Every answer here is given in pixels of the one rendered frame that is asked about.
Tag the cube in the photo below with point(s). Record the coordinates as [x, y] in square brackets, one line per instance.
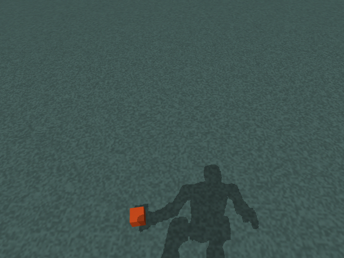
[137, 216]

